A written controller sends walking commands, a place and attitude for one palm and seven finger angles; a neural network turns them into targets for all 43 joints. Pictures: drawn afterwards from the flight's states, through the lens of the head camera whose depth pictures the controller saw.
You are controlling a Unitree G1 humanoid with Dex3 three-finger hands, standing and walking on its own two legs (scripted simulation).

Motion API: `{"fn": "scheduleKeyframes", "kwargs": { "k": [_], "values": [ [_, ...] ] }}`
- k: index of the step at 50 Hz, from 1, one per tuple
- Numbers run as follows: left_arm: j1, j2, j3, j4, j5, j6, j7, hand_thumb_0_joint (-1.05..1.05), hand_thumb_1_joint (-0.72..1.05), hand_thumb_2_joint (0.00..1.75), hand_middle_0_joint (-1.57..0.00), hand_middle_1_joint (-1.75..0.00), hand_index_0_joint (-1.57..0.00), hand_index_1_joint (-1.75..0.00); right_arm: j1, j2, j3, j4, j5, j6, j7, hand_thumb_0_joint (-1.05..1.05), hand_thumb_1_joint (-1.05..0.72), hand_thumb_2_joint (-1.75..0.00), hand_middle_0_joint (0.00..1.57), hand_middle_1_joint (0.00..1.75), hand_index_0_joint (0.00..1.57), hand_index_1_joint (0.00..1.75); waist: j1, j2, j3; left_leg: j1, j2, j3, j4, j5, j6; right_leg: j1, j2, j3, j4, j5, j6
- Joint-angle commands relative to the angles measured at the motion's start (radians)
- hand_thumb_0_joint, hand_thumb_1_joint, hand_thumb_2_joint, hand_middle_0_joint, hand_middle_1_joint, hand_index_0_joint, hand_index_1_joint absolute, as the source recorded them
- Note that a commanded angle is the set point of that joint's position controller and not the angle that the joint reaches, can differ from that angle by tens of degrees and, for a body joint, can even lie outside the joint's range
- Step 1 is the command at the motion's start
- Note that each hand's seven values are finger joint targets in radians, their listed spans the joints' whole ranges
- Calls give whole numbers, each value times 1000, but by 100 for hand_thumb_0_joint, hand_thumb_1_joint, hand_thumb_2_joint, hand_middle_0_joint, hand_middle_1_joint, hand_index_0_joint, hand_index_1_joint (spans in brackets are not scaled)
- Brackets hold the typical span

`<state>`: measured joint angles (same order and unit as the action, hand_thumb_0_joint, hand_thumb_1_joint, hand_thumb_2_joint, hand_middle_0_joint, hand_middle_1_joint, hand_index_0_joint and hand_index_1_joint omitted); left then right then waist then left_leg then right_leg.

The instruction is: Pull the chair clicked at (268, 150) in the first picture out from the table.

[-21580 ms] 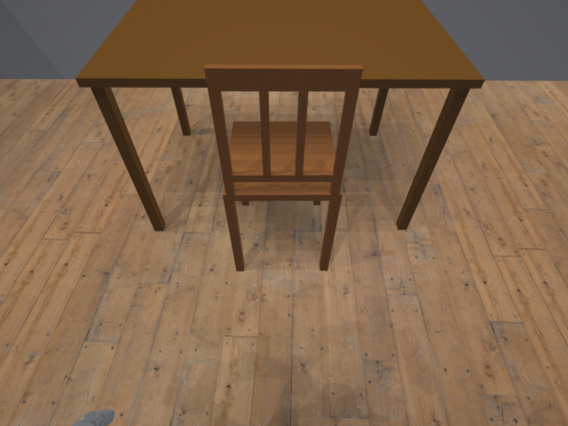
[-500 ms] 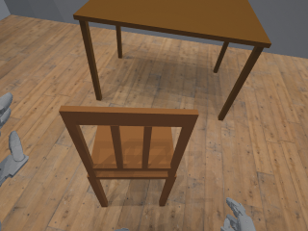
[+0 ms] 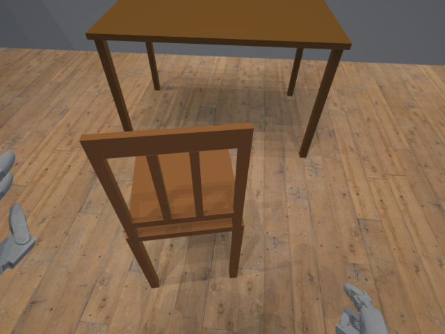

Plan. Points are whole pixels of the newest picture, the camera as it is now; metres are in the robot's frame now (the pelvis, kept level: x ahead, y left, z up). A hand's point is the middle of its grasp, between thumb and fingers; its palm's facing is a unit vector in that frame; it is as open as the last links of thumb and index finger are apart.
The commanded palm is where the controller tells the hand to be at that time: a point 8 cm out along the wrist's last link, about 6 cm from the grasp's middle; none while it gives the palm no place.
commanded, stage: stop stepping back and stand still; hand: left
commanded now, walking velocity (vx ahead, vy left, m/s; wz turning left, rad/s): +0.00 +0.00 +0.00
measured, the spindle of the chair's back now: (160, 189) +0.48 +0.18 -0.09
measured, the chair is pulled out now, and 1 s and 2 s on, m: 0.62 0.62 0.62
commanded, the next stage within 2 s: let the arm hang, fingers relaxed in 0.50 s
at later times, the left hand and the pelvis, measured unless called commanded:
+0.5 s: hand out of the picture +0.13 +0.27 +0.17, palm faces +0.44 -0.76 -0.47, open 7.4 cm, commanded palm +0.09 +0.31 +0.18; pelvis -0.04 +0.01 +0.00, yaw +1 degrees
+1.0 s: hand out of the picture -0.04 +0.18 -0.18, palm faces +0.07 -0.99 -0.15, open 7.0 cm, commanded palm none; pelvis -0.01 +0.00 +0.00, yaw +3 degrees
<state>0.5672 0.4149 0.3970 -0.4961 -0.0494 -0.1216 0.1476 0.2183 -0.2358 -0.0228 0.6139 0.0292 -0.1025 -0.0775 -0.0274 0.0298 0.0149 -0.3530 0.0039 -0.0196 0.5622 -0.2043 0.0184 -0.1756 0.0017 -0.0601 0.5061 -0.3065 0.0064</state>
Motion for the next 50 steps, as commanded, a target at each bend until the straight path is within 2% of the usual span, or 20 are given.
{"fn": "scheduleKeyframes", "kwargs": {
  "k": [1, 3, 6, 8, 10, 13, 16, 20, 24, 29, 30, 31, 32, 34, 37, 38, 40, 43, 45, 50],
  "values": [
    [28, 206, 160, -194, 0, -78, 41, 0, 90, 90, -20, -30, -20, -30, -68, -106, -51, -132, 2, -39, -8, 0, -90, -90, 20, 30, 20, 30, 3, -82, -7, 61, 10, -54, 143, -237, -10, -239, -209, 229, -287, -201, -114],
    [-38, 192, 147, -213, 2, -89, 53, 0, 90, 90, -20, -30, -20, -30, -68, -102, -38, -118, -7, -34, -6, 0, -90, -90, 20, 30, 20, 30, -14, -58, -34, 88, 13, -54, 201, -164, -9, -261, -258, 237, -254, -138, -145],
    [-99, 190, 141, -206, 3, -102, 59, 0, 90, 90, -20, -30, -20, -30, -90, -108, -29, -129, -8, -47, -17, 0, -90, -90, 20, 30, 20, 30, -5, 41, 14, 63, 69, -144, -88, -157, 13, -209, -131, 123, -133, -130, -73],
    [-91, 174, 128, -217, 7, -106, 55, 0, 90, 90, -20, -30, -20, -30, -98, -108, -22, -140, -5, -65, -24, 0, -90, -90, 20, 30, 20, 30, 6, 225, 0, -30, 144, -269, -318, -428, 31, -98, -23, 49, -17, -184, -21],
    [-86, 160, 126, -182, 29, -100, 46, 0, 90, 90, -20, -30, -20, -30, -99, -100, -18, -148, -6, -80, -29, 0, -90, -90, 20, 30, 20, 30, 20, 293, 40, -263, 184, -350, -462, -671, 62, 80, 34, 33, 128, -111, 2],
    [-37, 170, 123, -187, 24, -105, 33, 0, 90, 90, -20, -30, -20, -30, -76, -83, -14, -135, -11, -99, -20, 0, -90, -90, 20, 30, 20, 30, 34, 126, -8, -149, 122, -255, -337, -456, 51, 91, 8, 36, -69, -38, -3],
    [-3, 184, 138, -226, 18, -107, 31, 0, 90, 90, -20, -30, -20, -30, -68, -89, -21, -116, -11, -105, -7, 0, -90, -90, 20, 30, 20, 30, 29, 47, -99, -40, 72, -161, -238, -329, 25, 88, -26, 67, -146, -45, -21],
    [-6, 168, 132, -174, 6, -91, 40, 0, 90, 90, -20, -30, -20, -30, -71, -85, -19, -102, -20, -90, -7, 0, -90, -90, 20, 30, 20, 30, 14, -30, -68, 71, 47, -115, -118, -204, 9, -90, -88, 154, -231, -100, -50],
    [-106, 161, 104, -153, 4, -86, 45, 0, 90, 90, -20, -30, -20, -30, -88, -90, -17, -94, -17, -85, -14, 0, -90, -90, 20, 30, 20, 30, 6, -9, -39, 119, 58, -125, -113, -168, 10, -146, -89, 159, -224, -105, -50],
    [-146, 146, 81, -162, 19, -87, 44, 0, 90, 90, -20, -30, -20, -30, -110, -90, -10, -114, -14, -84, -18, 0, -90, -90, 20, 30, 20, 30, 15, 105, 17, 11, 91, -190, -263, -363, 24, -81, -29, 102, -174, -164, -26],
    [-162, -30, -277, 626, 106, 68, -112, 0, 90, 90, -20, -30, -20, -30, -107, -271, -64, 119, -47, -73, 73, 0, -90, -90, 20, 30, 20, 30, -6, 105, 120, -120, 109, -271, -149, -139, 47, -192, -40, 48, 53, -35, -39],
    [-123, -91, -259, 660, 94, 128, -137, 0, 90, 90, -20, -30, -20, -30, -36, -167, -47, 136, -48, -11, 73, 0, -90, -90, 20, 30, 20, 30, 17, 54, 28, -82, 118, -211, -175, -78, 47, -126, -41, 45, 24, -49, -26],
    [-124, -120, -286, 693, 87, 143, -144, 0, 90, 90, -20, -30, -20, -30, -29, -141, -30, 118, -53, 17, 68, 0, -90, -90, 20, 30, 20, 30, 31, -7, -8, -99, 114, -212, -151, -121, 55, -104, -46, 57, 16, -73, -33],
    [-179, -91, -297, 787, 87, 148, -147, 0, 90, 90, -20, -30, -20, -30, -31, -136, -24, 101, -58, 55, 70, 0, -90, -90, 20, 30, 20, 30, 30, -101, 10, -102, 72, -212, -126, -245, 53, -142, -70, 85, -34, -171, -55],
    [-268, -60, -322, 954, 86, 148, -137, 0, 90, 90, -20, -30, -20, -30, 16, -110, -22, 108, -63, 98, 72, 0, -90, -90, 20, 30, 20, 30, 4, -231, 26, 18, -14, -114, 64, -125, 21, -247, -167, 164, -149, -208, -131],
    [-306, -51, -330, 1005, 84, 148, -134, 0, 90, 90, -20, -30, -20, -30, 42, -105, -21, 129, -64, 106, 70, 0, -90, -90, 20, 30, 20, 30, -10, -229, 12, 77, -23, -76, 131, -84, 9, -279, -196, 178, -161, -180, -152],
    [-341, -47, -347, 1103, 78, 147, -131, 0, 90, 90, -20, -30, -20, -30, 90, -91, -11, 170, -61, 107, 70, 0, -90, -90, 20, 30, 20, 30, -28, -100, 6, 113, 9, -87, 87, -5, 10, -276, -178, 155, -106, -115, -139],
    [-232, -70, -361, 1270, 62, 150, -130, 0, 90, 90, -20, -30, -20, -30, 83, -108, 6, 222, -62, 92, 66, 0, -90, -90, 20, 30, 20, 30, 32, 232, 24, -45, 97, -291, -236, -126, 58, -76, -34, 59, 17, -92, -48],
    [-160, -108, -352, 1367, 63, 145, -127, 0, 90, 90, -20, -30, -20, -30, 85, -87, 2, 251, -57, 87, 51, 0, -90, -90, 20, 30, 20, 30, 62, 289, -4, -32, 95, -292, -276, -124, 71, -4, -27, 55, -10, -29, -50],
    [-128, -138, -376, 1489, 52, 126, -125, 0, 90, 90, -20, -30, -20, -30, 176, -32, 7, 335, -42, 87, 37, 0, -90, -90, 20, 30, 20, 30, 41, 86, -68, 106, 67, -184, -173, 85, 54, 46, -77, 69, -125, 112, -63]
  ]
}}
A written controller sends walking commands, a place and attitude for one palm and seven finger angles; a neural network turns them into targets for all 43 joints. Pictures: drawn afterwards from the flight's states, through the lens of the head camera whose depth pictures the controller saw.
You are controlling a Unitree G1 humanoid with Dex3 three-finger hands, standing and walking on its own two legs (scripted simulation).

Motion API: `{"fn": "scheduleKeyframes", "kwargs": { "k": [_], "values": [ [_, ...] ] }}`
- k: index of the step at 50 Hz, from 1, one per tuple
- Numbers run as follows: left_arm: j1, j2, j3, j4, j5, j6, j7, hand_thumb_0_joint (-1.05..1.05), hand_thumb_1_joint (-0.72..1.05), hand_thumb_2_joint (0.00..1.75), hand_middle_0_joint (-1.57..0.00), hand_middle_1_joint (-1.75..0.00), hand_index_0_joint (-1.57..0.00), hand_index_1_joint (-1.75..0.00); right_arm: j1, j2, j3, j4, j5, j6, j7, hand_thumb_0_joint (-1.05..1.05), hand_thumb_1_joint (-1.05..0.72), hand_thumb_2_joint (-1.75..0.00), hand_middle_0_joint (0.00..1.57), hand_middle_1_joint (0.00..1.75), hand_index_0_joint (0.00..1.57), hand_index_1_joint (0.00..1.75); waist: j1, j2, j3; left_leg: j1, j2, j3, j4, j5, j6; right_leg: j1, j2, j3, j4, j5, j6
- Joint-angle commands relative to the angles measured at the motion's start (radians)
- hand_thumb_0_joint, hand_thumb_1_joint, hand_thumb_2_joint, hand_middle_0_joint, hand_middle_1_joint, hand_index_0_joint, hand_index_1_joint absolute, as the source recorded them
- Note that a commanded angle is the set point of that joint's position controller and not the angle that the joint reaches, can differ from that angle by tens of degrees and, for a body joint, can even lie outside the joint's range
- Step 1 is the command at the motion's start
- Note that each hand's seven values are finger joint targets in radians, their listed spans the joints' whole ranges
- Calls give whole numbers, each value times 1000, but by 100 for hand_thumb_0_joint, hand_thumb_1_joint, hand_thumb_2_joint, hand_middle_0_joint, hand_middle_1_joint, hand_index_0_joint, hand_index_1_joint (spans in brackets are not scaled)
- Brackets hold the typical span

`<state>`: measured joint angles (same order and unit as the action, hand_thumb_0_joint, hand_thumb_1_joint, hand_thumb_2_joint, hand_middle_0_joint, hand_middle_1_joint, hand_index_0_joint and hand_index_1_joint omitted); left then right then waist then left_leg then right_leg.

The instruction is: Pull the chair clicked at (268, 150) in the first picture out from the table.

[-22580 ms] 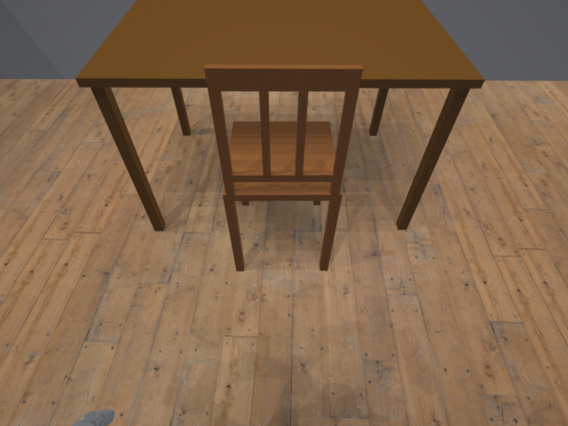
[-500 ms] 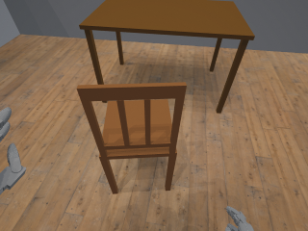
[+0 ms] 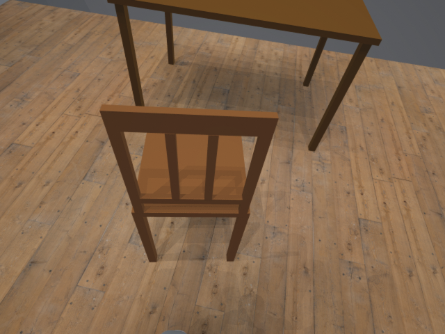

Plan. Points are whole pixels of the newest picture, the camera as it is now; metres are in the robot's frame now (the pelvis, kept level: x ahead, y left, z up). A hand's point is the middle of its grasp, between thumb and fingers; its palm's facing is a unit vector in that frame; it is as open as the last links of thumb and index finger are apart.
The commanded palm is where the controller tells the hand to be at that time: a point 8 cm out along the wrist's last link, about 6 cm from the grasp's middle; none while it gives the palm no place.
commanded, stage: let the arm hang, fingers relaxed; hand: left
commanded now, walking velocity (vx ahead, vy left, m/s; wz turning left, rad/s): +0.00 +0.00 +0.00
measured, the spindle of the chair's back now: (173, 168) +0.50 +0.15 -0.09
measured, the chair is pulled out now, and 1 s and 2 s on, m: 0.62 0.62 0.62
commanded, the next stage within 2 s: look to check the result in 0.70 s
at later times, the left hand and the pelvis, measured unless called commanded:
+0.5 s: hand out of the picture +0.01 +0.14 -0.17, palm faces +0.03 -0.99 -0.14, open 7.3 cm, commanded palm none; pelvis +0.02 -0.01 +0.00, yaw -1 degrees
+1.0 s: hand out of the picture -0.01 +0.15 -0.17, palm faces +0.03 -0.98 -0.17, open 7.3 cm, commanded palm none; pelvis +0.02 -0.01 +0.00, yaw -1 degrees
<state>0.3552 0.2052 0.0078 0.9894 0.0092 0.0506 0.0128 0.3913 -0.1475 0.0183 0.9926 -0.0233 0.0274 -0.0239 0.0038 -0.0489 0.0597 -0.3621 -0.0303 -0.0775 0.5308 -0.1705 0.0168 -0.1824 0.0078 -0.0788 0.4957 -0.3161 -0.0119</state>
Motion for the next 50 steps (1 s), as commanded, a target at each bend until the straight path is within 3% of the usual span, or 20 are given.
{"fn": "scheduleKeyframes", "kwargs": {
  "k": [1, 9, 11, 14, 17, 21, 33, 35, 36, 38, 40, 41, 44, 46, 50],
  "values": [
    [79, 62, 10, 15, -7, -47, 11, 0, 90, 90, -20, -30, -20, -30, 13, -110, -33, -31, 12, -41, -19, 0, -90, -90, 20, 30, 20, 30, 4, 112, -76, 118, 99, -117, -131, 73, 55, 31, -83, 90, -130, 137, -50],
    [118, 29, -3, 84, -9, -49, 27, 0, 90, 90, -20, -30, -20, -30, 59, -79, -31, 43, 15, -32, -21, 0, -90, -90, 20, 30, 20, 30, -11, 15, -8, 140, 87, -71, -93, 78, 46, -22, -104, 103, -153, 111, -58],
    [123, 24, -6, 91, -8, -46, 29, 0, 90, 90, -20, -30, -20, -30, 45, -76, -30, 54, 15, -30, -20, 0, -90, -90, 20, 30, 20, 30, -8, 31, 49, 122, 84, -65, -99, 54, 45, -56, -101, 104, -159, 78, -60],
    [125, 14, -3, 94, -7, -46, 32, 0, 90, 90, -20, -30, -20, -30, 43, -67, -28, 61, 13, -33, -21, 0, -90, -90, 20, 30, 20, 30, -9, 33, 35, 125, 87, -72, -114, 49, 47, -44, -100, 108, -146, 76, -56],
    [128, 6, -4, 96, -5, -46, 34, 0, 90, 90, -20, -30, -20, -30, 25, -61, -28, 69, 12, -32, -21, 0, -90, -90, 20, 30, 20, 30, -3, 15, 74, 117, 87, -65, -115, 45, 47, -61, -102, 110, -155, 75, -55],
    [111, 7, -1, 88, -5, -46, 34, 0, 90, 90, -20, -30, -20, -30, 20, -56, -27, 69, 11, -31, -21, 0, -90, -90, 20, 30, 20, 30, -1, 56, 93, 112, 84, -61, -117, 44, 45, -64, -99, 113, -163, 69, -56],
    [78, 8, 7, 65, -8, -47, 30, 0, 90, 90, -20, -30, -20, -30, 22, -56, -29, 56, 8, -34, -25, 0, -90, -90, 20, 30, 20, 30, -2, 81, 59, 129, 85, -61, -110, 73, 41, -25, -101, 117, -165, 110, -60],
    [74, 10, 8, 65, -9, -47, 29, 0, 90, 90, -20, -30, -20, -30, 27, -58, -30, 58, 9, -34, -26, 0, -90, -90, 20, 30, 20, 30, -5, 78, 37, 138, 86, -62, -109, 78, 40, -13, -101, 117, -163, 115, -59],
    [76, 8, 7, 65, -8, -47, 29, 0, 90, 90, -20, -30, -20, -30, 19, -54, -30, 60, 11, -33, -26, 0, -90, -90, 20, 30, 20, 30, -1, 59, 72, 129, 88, -58, -110, 78, 42, -27, -96, 112, -172, 119, -59],
    [77, 7, 7, 62, -9, -48, 30, 0, 90, 90, -20, -30, -20, -30, 27, -60, -30, 61, 11, -35, -26, 0, -90, -90, 20, 30, 20, 30, -4, 50, 36, 149, 90, -58, -105, 104, 42, -11, -101, 118, -163, 142, -58],
    [77, 8, 8, 62, -9, -48, 29, 0, 90, 90, -20, -30, -20, -30, 30, -61, -30, 62, 11, -35, -27, 0, -90, -90, 20, 30, 20, 30, -5, 49, 31, 152, 92, -59, -108, 92, 42, -11, -99, 115, -164, 126, -57],
    [79, 10, 6, 66, -9, -48, 29, 0, 90, 90, -20, -30, -20, -30, 21, -57, -30, 65, 13, -33, -26, 0, -90, -90, 20, 30, 20, 30, -1, 50, 72, 134, 90, -54, -109, 81, 42, -25, -95, 115, -175, 119, -58],
    [79, 10, 8, 66, -9, -47, 30, 0, 90, 90, -20, -30, -20, -30, 31, -59, -30, 67, 11, -35, -27, 0, -90, -90, 20, 30, 20, 30, -6, 70, 36, 149, 93, -63, -115, 81, 42, -13, -96, 117, -161, 113, -58],
    [83, 8, 6, 70, -9, -46, 30, 0, 90, 90, -20, -30, -20, -30, 21, -58, -30, 69, 12, -33, -27, 0, -90, -90, 20, 30, 20, 30, -1, 58, 65, 139, 93, -64, -122, 60, 45, -29, -91, 115, -169, 97, -59],
    [93, 3, 7, 72, -8, -46, 30, 0, 90, 90, -20, -30, -20, -30, 22, -57, -31, 71, 12, -35, -27, 0, -90, -90, 20, 30, 20, 30, -3, 71, 41, 152, 94, -67, -128, 46, 44, -26, -94, 115, -162, 89, -56]
  ]
}}
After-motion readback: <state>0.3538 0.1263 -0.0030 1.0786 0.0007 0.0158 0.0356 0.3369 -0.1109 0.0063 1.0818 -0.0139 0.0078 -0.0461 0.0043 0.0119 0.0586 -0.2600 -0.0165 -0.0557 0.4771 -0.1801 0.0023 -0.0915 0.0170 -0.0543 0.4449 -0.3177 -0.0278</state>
